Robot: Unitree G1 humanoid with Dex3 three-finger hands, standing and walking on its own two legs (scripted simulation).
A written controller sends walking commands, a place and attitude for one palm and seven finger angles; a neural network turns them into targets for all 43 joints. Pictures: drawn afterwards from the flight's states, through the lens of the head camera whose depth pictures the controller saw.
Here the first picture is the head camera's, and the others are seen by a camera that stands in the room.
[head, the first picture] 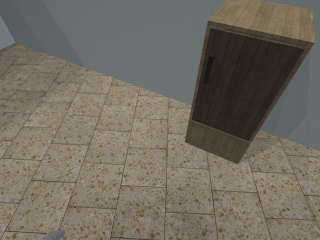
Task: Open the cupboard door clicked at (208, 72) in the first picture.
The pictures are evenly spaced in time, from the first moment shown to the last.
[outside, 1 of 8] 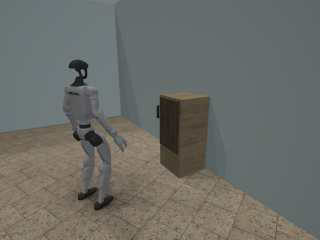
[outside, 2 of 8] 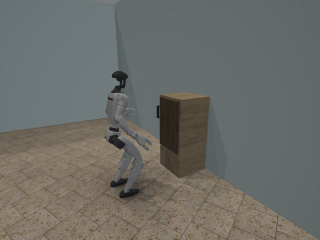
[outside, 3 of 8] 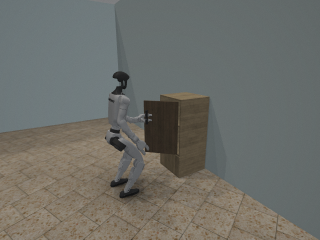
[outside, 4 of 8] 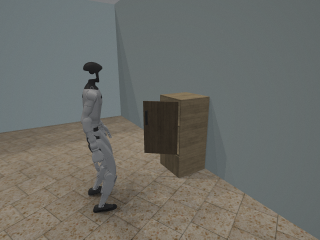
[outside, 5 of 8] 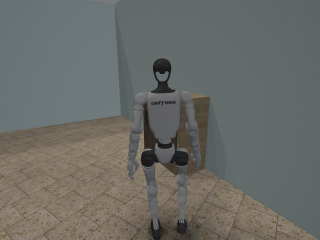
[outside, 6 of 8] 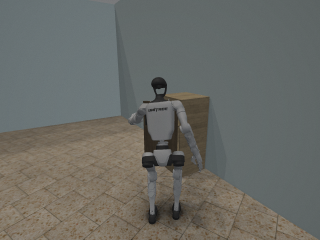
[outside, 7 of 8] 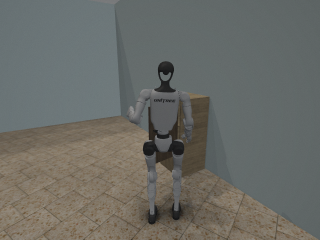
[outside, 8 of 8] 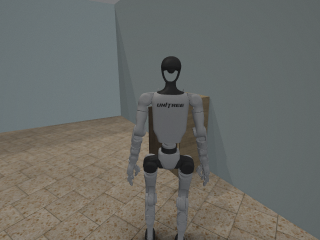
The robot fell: no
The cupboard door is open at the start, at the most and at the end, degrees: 0 98 98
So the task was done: yes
